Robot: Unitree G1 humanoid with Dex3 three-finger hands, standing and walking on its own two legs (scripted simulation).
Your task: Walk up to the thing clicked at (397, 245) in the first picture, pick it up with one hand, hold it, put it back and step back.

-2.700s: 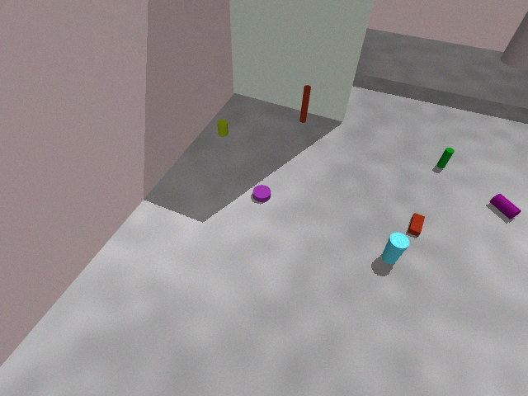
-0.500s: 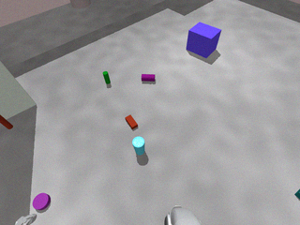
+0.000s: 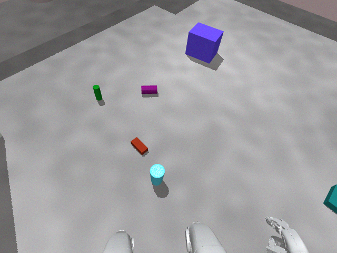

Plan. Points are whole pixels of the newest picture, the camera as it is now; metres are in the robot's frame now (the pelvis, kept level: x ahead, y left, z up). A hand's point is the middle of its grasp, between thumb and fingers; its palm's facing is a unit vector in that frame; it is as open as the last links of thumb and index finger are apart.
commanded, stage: walk up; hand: left
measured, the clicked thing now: (156, 175) +0.55 +0.03 -0.66
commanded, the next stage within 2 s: none
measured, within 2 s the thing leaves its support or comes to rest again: neither
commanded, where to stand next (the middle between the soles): +0.08 -0.03 m, yaw -31 degrees
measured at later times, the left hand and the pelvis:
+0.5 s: hand (77, 224) +0.20 +0.22 -0.11, palm faces -0.35 -0.83 -0.44, open 7.4 cm; pelvis +0.00 +0.00 +0.01, yaw -20 degrees
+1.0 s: hand (86, 237) +0.17 +0.20 -0.12, palm faces -0.47 -0.77 -0.44, open 7.4 cm; pelvis -0.02 -0.01 +0.01, yaw -30 degrees
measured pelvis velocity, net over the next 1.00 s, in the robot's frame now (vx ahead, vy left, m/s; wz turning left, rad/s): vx -0.02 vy -0.01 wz -0.52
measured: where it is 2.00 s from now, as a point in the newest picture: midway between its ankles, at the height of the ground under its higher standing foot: outside the picture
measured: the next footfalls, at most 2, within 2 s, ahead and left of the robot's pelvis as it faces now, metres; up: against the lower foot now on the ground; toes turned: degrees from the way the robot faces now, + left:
right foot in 0.32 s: +0.02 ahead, -0.13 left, +0.00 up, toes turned -15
left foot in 0.60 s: +0.12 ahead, +0.09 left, +0.00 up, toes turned -28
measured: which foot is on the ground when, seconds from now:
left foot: down 0.00-0.32, up 0.34-0.58, down 0.60-1.00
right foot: up 0.00-0.30, down 0.32-0.64, up 0.66-0.86, down 0.88-1.00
